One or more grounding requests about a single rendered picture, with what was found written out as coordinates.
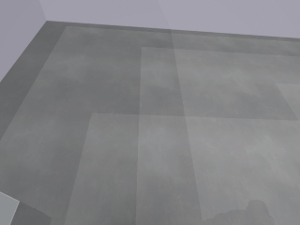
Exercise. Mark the fridge door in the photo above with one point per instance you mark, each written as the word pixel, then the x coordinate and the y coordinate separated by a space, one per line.
pixel 7 209

